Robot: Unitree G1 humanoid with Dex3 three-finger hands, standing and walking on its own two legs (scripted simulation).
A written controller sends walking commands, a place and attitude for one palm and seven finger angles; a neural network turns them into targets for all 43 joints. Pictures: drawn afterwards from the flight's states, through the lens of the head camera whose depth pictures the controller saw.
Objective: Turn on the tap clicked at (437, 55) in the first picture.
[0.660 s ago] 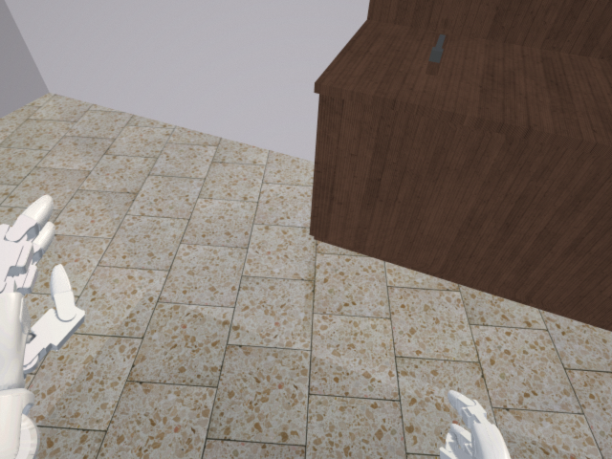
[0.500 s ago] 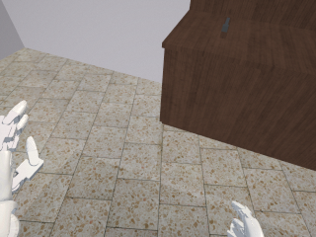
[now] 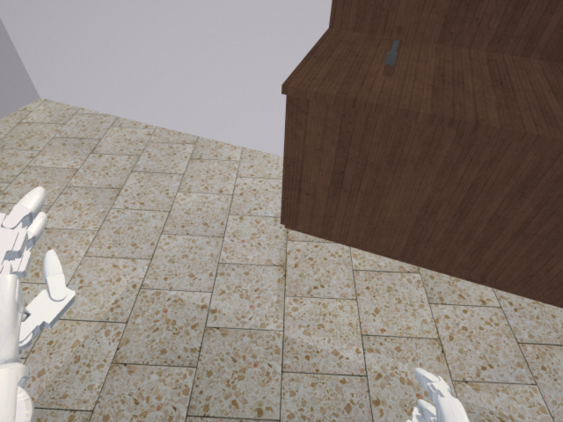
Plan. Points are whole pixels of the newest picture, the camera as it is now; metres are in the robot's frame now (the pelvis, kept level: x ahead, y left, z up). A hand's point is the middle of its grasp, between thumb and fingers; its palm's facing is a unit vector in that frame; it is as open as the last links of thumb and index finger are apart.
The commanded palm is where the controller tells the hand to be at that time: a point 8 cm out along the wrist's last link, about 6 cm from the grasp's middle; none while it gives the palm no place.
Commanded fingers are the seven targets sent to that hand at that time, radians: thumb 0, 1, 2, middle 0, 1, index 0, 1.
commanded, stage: walk to a spot facing it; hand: left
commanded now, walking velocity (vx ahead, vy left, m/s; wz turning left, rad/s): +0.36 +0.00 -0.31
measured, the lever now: (391, 58) +1.05 -0.24 +0.11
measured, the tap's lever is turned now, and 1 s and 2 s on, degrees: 0 0 0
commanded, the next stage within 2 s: turn to face it in 0.64 s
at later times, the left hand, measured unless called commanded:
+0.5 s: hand (136, 205) +0.34 +0.23 +0.16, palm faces +0.34 -0.85 -0.39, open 7.4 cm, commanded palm +0.29 +0.26 +0.18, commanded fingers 0.00 0.90 0.90 -0.20 -0.30 -0.20 -0.30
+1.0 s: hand (271, 133) +0.53 +0.06 +0.16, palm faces +0.09 -0.86 -0.50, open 7.4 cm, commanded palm +0.48 +0.14 +0.18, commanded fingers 0.00 0.90 0.90 -0.20 -0.30 -0.20 -0.30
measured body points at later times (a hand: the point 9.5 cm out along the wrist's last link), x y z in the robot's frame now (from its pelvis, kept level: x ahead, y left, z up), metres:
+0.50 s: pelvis +0.11 +0.00 -0.01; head +0.13 +0.02 +0.44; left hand +0.32 +0.27 +0.18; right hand +0.24 -0.27 -0.09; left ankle +0.15 +0.11 -0.74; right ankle +0.03 -0.12 -0.72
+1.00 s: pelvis +0.24 -0.08 -0.03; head +0.30 -0.11 +0.42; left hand +0.52 +0.11 +0.19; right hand +0.35 -0.35 -0.13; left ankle +0.22 +0.08 -0.63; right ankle +0.31 -0.16 -0.74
